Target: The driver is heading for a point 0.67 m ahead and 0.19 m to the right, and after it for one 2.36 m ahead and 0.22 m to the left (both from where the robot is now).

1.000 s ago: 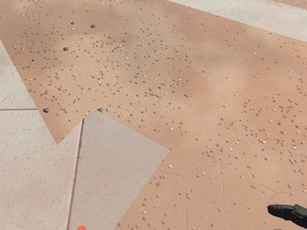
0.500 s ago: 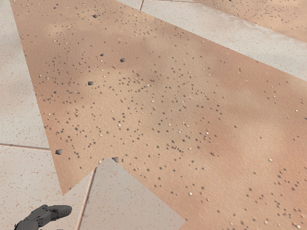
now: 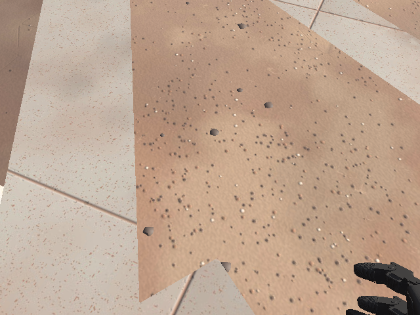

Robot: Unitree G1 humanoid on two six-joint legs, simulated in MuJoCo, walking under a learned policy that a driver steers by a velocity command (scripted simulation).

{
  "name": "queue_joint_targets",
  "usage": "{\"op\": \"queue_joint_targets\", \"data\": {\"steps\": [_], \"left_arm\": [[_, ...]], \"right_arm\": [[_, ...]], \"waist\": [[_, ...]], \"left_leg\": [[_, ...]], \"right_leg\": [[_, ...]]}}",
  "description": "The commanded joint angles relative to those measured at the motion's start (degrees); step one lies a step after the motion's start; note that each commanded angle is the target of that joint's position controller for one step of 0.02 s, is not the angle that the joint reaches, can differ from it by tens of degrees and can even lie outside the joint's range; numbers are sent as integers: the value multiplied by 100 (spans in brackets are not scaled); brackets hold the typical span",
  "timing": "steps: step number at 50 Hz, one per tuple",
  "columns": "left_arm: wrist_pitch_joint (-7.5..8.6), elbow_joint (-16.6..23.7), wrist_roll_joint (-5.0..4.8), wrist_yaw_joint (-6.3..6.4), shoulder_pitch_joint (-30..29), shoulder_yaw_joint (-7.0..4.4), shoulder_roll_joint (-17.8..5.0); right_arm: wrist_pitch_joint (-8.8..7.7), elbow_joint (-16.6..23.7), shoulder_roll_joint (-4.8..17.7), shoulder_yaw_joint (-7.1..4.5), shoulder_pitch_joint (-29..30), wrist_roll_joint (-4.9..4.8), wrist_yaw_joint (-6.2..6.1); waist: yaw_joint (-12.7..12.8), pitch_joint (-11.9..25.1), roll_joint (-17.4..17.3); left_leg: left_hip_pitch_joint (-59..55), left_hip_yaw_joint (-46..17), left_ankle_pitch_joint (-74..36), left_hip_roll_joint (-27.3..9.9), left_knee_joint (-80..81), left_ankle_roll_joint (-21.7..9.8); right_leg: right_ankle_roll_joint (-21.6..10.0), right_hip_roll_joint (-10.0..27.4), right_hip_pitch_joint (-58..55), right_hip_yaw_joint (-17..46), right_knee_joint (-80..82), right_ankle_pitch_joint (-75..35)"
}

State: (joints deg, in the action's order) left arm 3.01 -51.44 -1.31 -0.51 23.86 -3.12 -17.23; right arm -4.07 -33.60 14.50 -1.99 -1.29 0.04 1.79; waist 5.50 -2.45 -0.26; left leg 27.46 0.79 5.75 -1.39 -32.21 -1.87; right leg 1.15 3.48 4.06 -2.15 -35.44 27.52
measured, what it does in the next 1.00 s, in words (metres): walks ahead, turning right: right foot, then left foot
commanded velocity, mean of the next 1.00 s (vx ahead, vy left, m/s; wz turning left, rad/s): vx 0.50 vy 0.00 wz -0.47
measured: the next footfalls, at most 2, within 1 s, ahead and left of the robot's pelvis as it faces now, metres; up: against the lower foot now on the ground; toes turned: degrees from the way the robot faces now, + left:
right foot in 0.48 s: +0.39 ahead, -0.18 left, +0.00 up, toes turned -19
left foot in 0.98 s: +0.73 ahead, -0.13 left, +0.00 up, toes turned -33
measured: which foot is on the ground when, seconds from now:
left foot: down 0.00-0.48, up 0.50-0.96, down 0.98-1.00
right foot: up 0.00-0.46, down 0.48-1.00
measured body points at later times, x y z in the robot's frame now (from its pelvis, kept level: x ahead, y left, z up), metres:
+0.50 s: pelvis +0.26 -0.05 -0.01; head +0.29 -0.07 +0.44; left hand +0.53 +0.13 -0.09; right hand +0.21 -0.34 -0.14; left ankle +0.11 +0.12 -0.71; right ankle +0.35 -0.17 -0.73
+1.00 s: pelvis +0.54 -0.14 +0.00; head +0.56 -0.15 +0.45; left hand +0.72 +0.11 -0.11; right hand +0.62 -0.46 -0.07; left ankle +0.70 -0.10 -0.73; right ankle +0.35 -0.16 -0.72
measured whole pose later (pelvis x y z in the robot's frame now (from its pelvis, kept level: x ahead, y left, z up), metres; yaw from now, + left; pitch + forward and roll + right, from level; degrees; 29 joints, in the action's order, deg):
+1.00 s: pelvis +0.54 -0.14 +0.00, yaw -31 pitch +2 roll +0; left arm 1.7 -43.8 -0.7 1.0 21.9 -4.3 -17.5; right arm -7.0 -40.2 15.9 -2.7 -2.6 0.2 2.0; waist 3.9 0.0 -0.8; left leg 26.4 -0.8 3.2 1.3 -26.9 -1.1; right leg -3.5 -4.9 1.4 11.1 -27.9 27.0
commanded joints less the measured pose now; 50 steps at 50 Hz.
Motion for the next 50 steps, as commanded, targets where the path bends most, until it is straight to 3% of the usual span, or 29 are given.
{"op": "queue_joint_targets", "data": {"steps": [1, 2, 3, 4, 6, 9, 12, 15, 18, 20, 21, 22, 23, 24, 25, 26, 27, 28, 29, 30, 31, 33, 37, 40, 43, 46, 48, 49, 50], "left_arm": [[229, 588, -106, 2, -93, -51, -639], [230, 735, -172, -8, -472, -120, -784], [206, 742, -116, 15, -661, -120, -718], [157, 746, -44, 27, -712, -147, -674], [-1, 668, -69, 21, -497, -142, -454], [-139, 788, -39, 30, -746, -129, -271], [-137, 935, -8, -38, -1146, -100, -195], [-104, 1136, 16, -163, -1749, -34, -104], [-113, 1376, 14, -255, -2217, -20, -141], [-123, 1515, 20, -307, -2357, -44, -220], [-132, 1561, 23, -322, -2304, -79, -288], [-150, 1566, 25, -321, -2107, -139, -391], [-168, 1464, 8, -306, -1562, -247, -559], [-185, 1220, -10, -244, -633, -435, -866], [-252, 1041, -31, -114, 186, -642, -1437], [-176, 1162, -37, -117, -159, -658, -1931], [-72, 1319, -13, -173, -59, -505, -1405], [15, 1264, 24, -189, -225, -421, -1113], [55, 1293, 4, -179, -532, -372, -962], [54, 1358, 28, -158, -901, -312, -755], [66, 1468, 112, -126, -1083, -268, -656], [89, 1510, 100, -76, -1120, -270, -661], [82, 1376, 40, 78, -761, -325, -864], [28, 1292, 8, 133, -540, -332, -874], [-18, 1172, -27, 152, -268, -345, -883], [-41, 1050, 34, 181, -162, -311, -770], [-68, 1031, 57, 165, -246, -320, -796], [-75, 1048, 69, 153, -292, -278, -696], [-79, 1148, 136, 156, -308, -190, -540]], "right_arm": [[18, -180, 1308, -484, -2342, 85, -111], [-8, -243, 1064, -392, -2055, 10, -106], [-37, -276, 867, -329, -1716, -8, -88], [-74, -305, 702, -293, -1418, 6, -65], [-181, -386, 549, -285, -1116, 59, -64], [-282, -574, 654, -351, -1052, 88, -127], [-263, -736, 777, -398, -1157, 96, -201], [-211, -855, 973, -455, -1315, 51, -251], [-120, -1016, 1115, -514, -1553, -42, -264], [-36, -1096, 1208, -552, -1616, -108, -265], [4, -1104, 1289, -572, -1580, -129, -272], [46, -1098, 1390, -597, -1537, -157, -285], [101, -1086, 1449, -609, -1463, -186, -294], [130, -1062, 1378, -567, -1407, -207, -304], [85, -950, 1083, -446, -1553, -41, -321], [-78, -644, 312, -207, -2023, 116, -259], [-274, -600, 838, -272, -1345, -108, -191], [-368, -456, 1020, -323, -913, -283, -160], [-422, -490, 947, -297, -859, -190, -203], [-416, -562, 968, -333, -867, -27, -249], [-358, -582, 1001, -364, -995, 11, -244], [-235, -592, 904, -363, -1076, 61, -232], [-148, -387, 635, -262, -369, 98, -231], [-198, -257, 521, -194, 227, 38, -150], [-268, -131, 624, -207, 603, -38, -64], [-340, -214, 751, -233, 418, -36, 33], [-360, -299, 864, -287, 42, -21, 19], [-373, -462, 1023, -374, -500, 18, -11], [-382, -588, 1244, -428, -1358, 82, -22]], "waist": [[-1285, 2145, -1012], [-1185, 1324, -941], [-1009, 940, -663], [-822, 644, -689], [-541, 454, -713], [-444, 158, -422], [-532, -3, -318], [-754, -182, -212], [-902, -340, -177], [-887, -343, -223], [-798, -241, -294], [-648, -23, -403], [-315, 317, -443], [183, 804, -320], [422, 1296, 452], [-352, 1820, 1693], [126, 2172, 845], [118, 1382, 616], [-122, 939, 194], [-351, 657, 81], [-541, 629, 273], [-649, 579, 262], [-457, 296, 268], [-215, 208, 466], [-81, 141, 518], [-123, 157, 674], [-341, 216, 820], [-609, 573, 724], [-969, 1409, 384]], "left_leg": [[-4617, -3737, 1264, -2221, 1258, -1329], [-4006, -2845, 1143, -2031, 1367, -1147], [-3339, -2254, 799, -1776, 1540, -1028], [-2778, -1790, 488, -1583, 1754, -968], [-2126, -1159, 26, -1430, 2152, -928], [-1914, -494, -605, -1455, 2443, -964], [-2073, 124, -790, -1357, 2512, -877], [-2202, 583, -813, -1364, 2550, -782], [-2708, 803, -895, -1516, 2410, -692], [-3082, 929, -1425, -1605, 2106, -600], [-3193, 1017, -2260, -1609, 1803, -537], [-3275, 1096, -3317, -1590, 1340, -468], [-3220, 1210, -4162, -1497, 513, -375], [-2742, 1367, -4166, -1253, -731, -180], [-1268, 1390, -2048, -957, -2594, 137], [1080, 495, 2848, 294, -4379, 459], [1634, -620, 2832, 192, -4800, 327], [2032, -579, 2269, -33, -4631, 182], [1821, -576, 1774, -288, -4165, 108], [1426, -572, 1458, -456, -3673, 123], [1022, -636, 1252, -553, -3466, 150], [767, -556, 1085, -538, -3035, 295], [857, -424, -103, -317, -1582, 568], [455, -379, -1005, -40, -380, 585], [258, -467, -1130, 101, 158, 516], [253, -441, -875, 3, 408, 281], [-168, -197, -373, 110, 561, 3], [-937, -86, -403, 195, 691, -210], [-2402, -840, -618, -439, 435, -620]], "right_leg": [[-167, -179, 3749, 894, -3729, 571], [-206, 40, 4087, 794, -3802, 100], [-192, 244, 3936, 715, -3622, -372], [-163, 377, 3734, 717, -3382, -725], [-98, 495, 3210, 760, -3215, -1120], [10, 507, 3421, 830, -2858, -1582], [25, 457, 3584, 788, -1934, -2422], [-69, 370, 3433, 449, -1006, -2976], [-246, 322, 3529, 245, -474, -2767], [-412, 213, 3500, 57, -273, -2330], [-521, 66, 3266, -101, -218, -2053], [-642, -151, 2862, -298, -236, -1741], [-792, -425, 2130, -480, -160, -1571], [-1003, -725, 776, -519, 181, -1875], [-1356, 6, -912, 810, 343, -2068], [-2420, 1279, -2380, 4218, 1204, -765], [-2382, 1521, -2505, 4906, 1916, -280], [-2132, 1405, -1981, 4141, 1986, -664], [-1941, 1152, -1179, 3462, 1929, -1261], [-1783, 914, -453, 2900, 1962, -1871], [-1776, 801, 6, 2659, 2056, -2382], [-1818, 664, 417, 2330, 2209, -3001], [-1623, 340, 790, 1781, 2272, -3276], [-1381, 144, 936, 1681, 2197, -2688], [-1324, 294, 713, 2042, 1973, -2359], [-1246, 644, 10, 2200, 1628, -2577], [-1132, 687, -262, 2127, 1222, -3713], [-1007, 413, -301, 1866, 507, -4646], [-834, 130, 269, 1560, -845, -4267]]}}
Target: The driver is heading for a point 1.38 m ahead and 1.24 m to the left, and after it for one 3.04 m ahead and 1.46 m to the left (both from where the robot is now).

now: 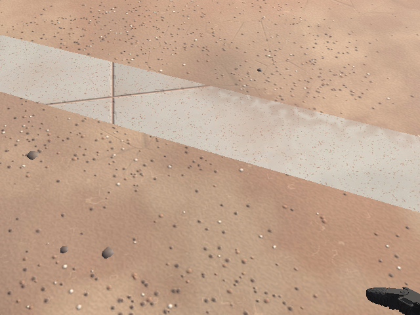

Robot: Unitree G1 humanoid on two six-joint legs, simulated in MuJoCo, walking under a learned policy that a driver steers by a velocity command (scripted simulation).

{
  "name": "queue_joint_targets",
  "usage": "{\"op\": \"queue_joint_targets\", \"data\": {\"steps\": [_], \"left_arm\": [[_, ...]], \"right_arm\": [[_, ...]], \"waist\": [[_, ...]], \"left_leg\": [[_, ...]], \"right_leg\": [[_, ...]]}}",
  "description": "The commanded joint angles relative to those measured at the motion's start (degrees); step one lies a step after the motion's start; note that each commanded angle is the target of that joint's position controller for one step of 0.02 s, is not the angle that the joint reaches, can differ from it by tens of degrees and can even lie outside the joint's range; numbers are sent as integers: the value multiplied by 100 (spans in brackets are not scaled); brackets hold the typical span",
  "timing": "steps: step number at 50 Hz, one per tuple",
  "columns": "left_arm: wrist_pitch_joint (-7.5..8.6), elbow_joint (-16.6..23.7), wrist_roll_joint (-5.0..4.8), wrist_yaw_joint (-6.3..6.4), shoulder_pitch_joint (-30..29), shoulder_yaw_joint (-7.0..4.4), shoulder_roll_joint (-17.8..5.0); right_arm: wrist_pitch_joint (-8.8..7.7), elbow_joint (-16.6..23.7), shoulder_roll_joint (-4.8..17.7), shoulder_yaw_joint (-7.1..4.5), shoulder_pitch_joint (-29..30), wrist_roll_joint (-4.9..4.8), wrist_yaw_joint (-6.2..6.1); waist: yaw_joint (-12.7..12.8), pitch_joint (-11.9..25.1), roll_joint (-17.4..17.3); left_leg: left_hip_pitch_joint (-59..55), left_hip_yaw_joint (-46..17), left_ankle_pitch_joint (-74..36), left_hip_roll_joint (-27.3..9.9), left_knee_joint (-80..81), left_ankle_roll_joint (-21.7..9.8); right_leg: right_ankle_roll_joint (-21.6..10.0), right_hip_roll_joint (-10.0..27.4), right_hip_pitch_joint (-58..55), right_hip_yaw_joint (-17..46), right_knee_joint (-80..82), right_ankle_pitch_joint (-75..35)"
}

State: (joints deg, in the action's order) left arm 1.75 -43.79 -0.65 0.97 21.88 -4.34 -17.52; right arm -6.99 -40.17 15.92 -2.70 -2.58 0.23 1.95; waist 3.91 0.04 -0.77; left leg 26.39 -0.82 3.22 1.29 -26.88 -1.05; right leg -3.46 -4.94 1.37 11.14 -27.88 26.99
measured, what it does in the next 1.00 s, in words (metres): walks ahead, turning left: right foot, then left foot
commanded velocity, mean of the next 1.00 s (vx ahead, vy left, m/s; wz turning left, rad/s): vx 0.50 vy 0.00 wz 0.44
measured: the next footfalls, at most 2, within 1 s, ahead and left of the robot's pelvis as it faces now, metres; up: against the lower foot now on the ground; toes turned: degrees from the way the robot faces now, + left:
right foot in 0.46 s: +0.43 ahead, -0.08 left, +0.00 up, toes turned +17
left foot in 0.96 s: +0.60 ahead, +0.27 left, +0.00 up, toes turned +33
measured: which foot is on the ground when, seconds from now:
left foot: down 0.00-0.48, up 0.50-0.94, down 0.96-1.00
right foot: down 0.00-0.02, up 0.04-0.44, down 0.46-0.98, up 1.00-1.00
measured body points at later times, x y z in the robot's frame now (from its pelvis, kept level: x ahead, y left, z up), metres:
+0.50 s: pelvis +0.28 +0.00 +0.00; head +0.30 +0.01 +0.45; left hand +0.48 +0.28 -0.05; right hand +0.34 -0.28 -0.12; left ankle +0.12 +0.11 -0.71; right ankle +0.39 -0.09 -0.73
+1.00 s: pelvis +0.51 +0.13 -0.01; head +0.54 +0.16 +0.44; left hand +0.38 +0.40 -0.14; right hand +0.83 +0.03 -0.08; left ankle +0.56 +0.25 -0.73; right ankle +0.41 -0.09 -0.69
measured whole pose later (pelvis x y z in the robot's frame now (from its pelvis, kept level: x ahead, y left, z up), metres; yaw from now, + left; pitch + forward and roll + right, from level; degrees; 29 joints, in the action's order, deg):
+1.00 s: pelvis +0.51 +0.13 -0.01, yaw +32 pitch +2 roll -2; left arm 3.0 -47.6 -0.5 0.7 18.7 -4.4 -18.1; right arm -1.3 -33.9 17.2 -3.5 -3.6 -1.4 2.5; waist 3.5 -3.8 -0.8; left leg 30.4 2.0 7.8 1.1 -37.0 -5.1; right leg 2.4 5.2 2.9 -8.9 -43.4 27.3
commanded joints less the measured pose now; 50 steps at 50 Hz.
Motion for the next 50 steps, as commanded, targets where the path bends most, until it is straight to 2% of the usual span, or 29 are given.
{"op": "queue_joint_targets", "data": {"steps": [1, 2, 3, 4, 5, 7, 9, 11, 14, 17, 20, 22, 23, 24, 25, 26, 27, 28, 29, 30, 32, 35, 40, 44, 46, 47, 48, 49, 50], "left_arm": [[120, 398, -11, -6, 663, 27, -220], [196, 419, -4, -22, 607, 60, -360], [249, 534, -67, -49, -104, -32, -746], [308, 660, -43, -60, -644, -15, -737], [365, 754, 64, -71, -939, -18, -668], [407, 774, 151, -82, -846, -25, -532], [394, 797, 170, -82, -856, 11, -381], [383, 912, 170, -72, -1235, 77, -235], [422, 1024, 125, -110, -1850, 136, -122], [474, 1131, 45, -164, -2299, 114, -197], [535, 1177, 4, -191, -2359, 31, -378], [572, 1025, 11, -156, -1771, -76, -542], [587, 933, 82, -106, -1122, -162, -750], [551, 832, 113, -50, -179, -253, -1124], [454, 607, 109, -107, 52, -314, -1358], [435, 714, 49, -132, -232, -197, -786], [416, 733, 51, -119, -427, -115, -493], [409, 719, 94, -133, -676, -68, -404], [406, 658, 113, -138, -845, -39, -301], [415, 619, 145, -134, -934, -26, -276], [464, 520, 105, -139, -951, -60, -318], [486, 358, 86, -121, -905, -144, -552], [409, 149, 37, -77, -743, -198, -807], [296, -39, -82, -65, -496, -265, -1023], [218, -48, -120, -29, -494, -317, -1208], [167, -36, -138, -5, -538, -323, -1253], [157, -8, -112, 25, -502, -261, -1125], [200, 181, 125, 12, -217, -79, -596], [386, 458, 144, -59, -89, 95, -285]], "right_arm": [[-34, -94, 1604, -505, -1907, 75, -20], [-5, -229, 1269, -420, -2037, -125, 61], [25, -153, 904, -306, -1695, -211, 54], [82, -50, 812, -260, -1384, -127, 35], [125, -28, 742, -222, -1227, -74, 27], [137, -2, 649, -173, -1139, -30, -22], [152, -37, 703, -189, -1219, -83, -79], [178, -98, 896, -254, -1343, -126, -155], [257, -197, 999, -296, -1591, -165, -236], [348, -301, 973, -295, -1937, -201, -275], [422, -311, 975, -312, -2016, -204, -306], [452, -251, 881, -296, -1871, -192, -308], [432, -164, 670, -221, -1775, -145, -286], [404, -23, 293, -99, -1872, -5, -285], [352, 151, 214, -44, -2559, -226, -284], [368, -30, 788, -168, -2406, -292, -307], [402, 33, 961, -228, -1844, -246, -292], [433, 63, 854, -227, -1628, -195, -286], [447, 134, 793, -247, -1467, -140, -268], [478, 166, 687, -244, -1461, -164, -227], [533, 260, 464, -198, -1373, -189, -183], [548, 454, 366, -150, -1026, -137, -135], [466, 673, 291, -72, -234, -148, 41], [490, 949, 416, -109, 200, -157, 142], [531, 969, 629, -223, -85, -119, 148], [555, 832, 827, -345, -716, -120, 130], [595, 565, 1156, -538, -1703, -144, 50], [647, 451, 1729, -685, -2269, -182, -80], [551, 676, 1960, -645, -2055, -189, -44]], "waist": [[-666, 1951, -1066], [-716, 1791, -1535], [-812, 858, -872], [-791, 370, -332], [-694, -29, -52], [-450, 8, -316], [-396, 92, -453], [-479, 31, -401], [-698, -33, -374], [-846, -47, -399], [-741, -36, -517], [-363, 163, -578], [-29, 671, -440], [258, 1520, 443], [-113, 1876, 2287], [-24, 1163, 1320], [69, 537, 803], [-54, 211, 416], [-156, -2, 463], [-261, -100, 614], [-312, -136, 688], [-299, -186, 492], [-40, -306, 353], [-28, -404, 405], [-296, -93, 587], [-688, 263, 566], [-1179, 759, 399], [-1127, 1272, -754], [-772, 2209, -1460]], "left_leg": [[-4371, -3052, 517, -1839, 129, -1724], [-4626, -4594, 1917, -2135, 1040, -1883], [-3958, -4114, 2520, -1999, 1131, -1603], [-3200, -3463, 2167, -1749, 1217, -1432], [-2576, -3014, 1598, -1530, 1343, -1398], [-2110, -2504, 607, -1174, 1464, -1332], [-1899, -2137, -7, -1041, 1518, -1377], [-1638, -1850, -353, -954, 1564, -1368], [-1313, -1595, -314, -753, 1510, -1173], [-1377, -1791, -68, -781, 1279, -1077], [-1718, -2254, 149, -910, 887, -945], [-1631, -2279, -110, -745, 342, -754], [-1265, -2014, -142, -486, -570, -575], [-426, -1371, 1348, -8, -2271, -336], [1359, -834, 3170, 347, -3769, -129], [1877, -961, 2854, -111, -4388, -42], [1947, -836, 2326, -270, -4512, -3], [1747, -725, 1946, -432, -4403, 58], [1674, -710, 1705, -573, -4166, 86], [1457, -657, 1562, -695, -4044, 96], [1383, -516, 1379, -772, -3827, 150], [1563, -470, 819, -841, -3138, 243], [1120, -69, -459, -700, -1576, 99], [983, 203, 17, -521, -1001, -185], [289, 545, 627, -140, -923, -427], [-583, 689, 641, 111, -728, -600], [-2113, 563, 368, 261, -487, -826], [-4030, -1502, 485, -989, -404, -1395], [-5050, -4702, 1702, -2089, 638, -2393]], "right_leg": [[157, 109, 2581, -386, -3732, -2096], [232, 12, 3742, -277, -4398, 442], [175, 393, 4250, -192, -4661, 100], [145, 580, 4203, -366, -4471, -307], [160, 718, 4156, -463, -4061, -568], [251, 903, 3638, -507, -3341, -891], [403, 876, 3454, -674, -2749, -929], [551, 804, 3317, -778, -1963, -1397], [667, 598, 2825, -796, -873, -2531], [686, 411, 2483, -728, -323, -2931], [561, 372, 2161, -614, 82, -2540], [315, 431, 1232, -701, 460, -2413], [46, 889, 129, -388, 366, -2314], [-310, 1982, -1342, 709, 266, -2147], [-1165, 3034, -2335, 3214, 820, -743], [-1039, 2867, -1775, 3104, 1067, 82], [-809, 2575, -1167, 2111, 1100, -275], [-711, 2308, -555, 1450, 1249, -1028], [-696, 2134, -178, 1012, 1369, -1535], [-638, 1984, 148, 588, 1519, -1854], [-703, 1921, 393, 84, 1750, -2327], [-808, 1990, 358, -478, 1918, -2971], [-575, 1852, 230, -1433, 1936, -3283], [-378, 2061, -386, -1773, 1591, -3993], [-248, 2051, -582, -2010, 766, -5852], [-141, 1950, -449, -2174, -152, -6500], [57, 1742, 302, -2304, -1460, -6153], [364, 1249, 2327, -2347, -3510, -2712], [526, 227, 3927, -1165, -5005, 803]]}}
